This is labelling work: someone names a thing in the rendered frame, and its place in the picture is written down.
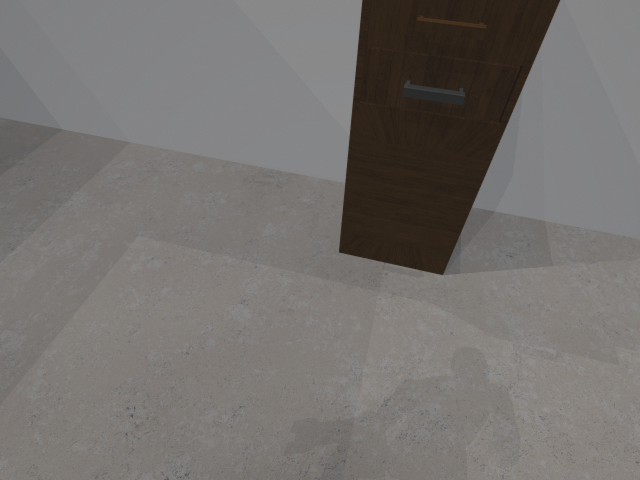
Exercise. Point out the drawer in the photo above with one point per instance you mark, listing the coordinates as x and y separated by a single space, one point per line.
487 85

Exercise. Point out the handle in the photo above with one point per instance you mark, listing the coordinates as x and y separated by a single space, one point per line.
433 94
450 28

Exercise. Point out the cabinet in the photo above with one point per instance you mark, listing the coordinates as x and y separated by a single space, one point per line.
412 176

